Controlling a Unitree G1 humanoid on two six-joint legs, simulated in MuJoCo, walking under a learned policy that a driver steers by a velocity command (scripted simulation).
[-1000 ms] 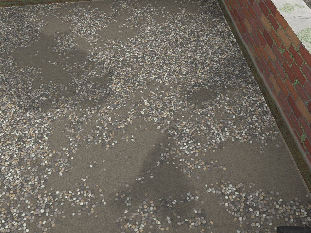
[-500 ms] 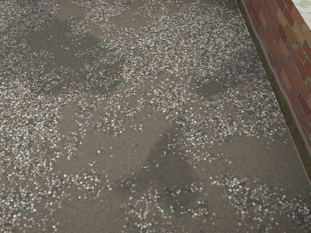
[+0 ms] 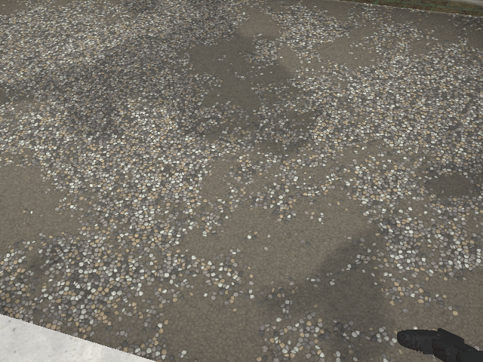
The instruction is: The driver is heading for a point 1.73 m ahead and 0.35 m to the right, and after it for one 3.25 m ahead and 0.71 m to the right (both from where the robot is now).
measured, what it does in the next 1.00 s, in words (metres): walks ahead, turning right: right foot, then left foot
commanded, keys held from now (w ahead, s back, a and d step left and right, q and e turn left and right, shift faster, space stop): w+e+shift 0.34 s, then e+shift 0.02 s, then shift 0.64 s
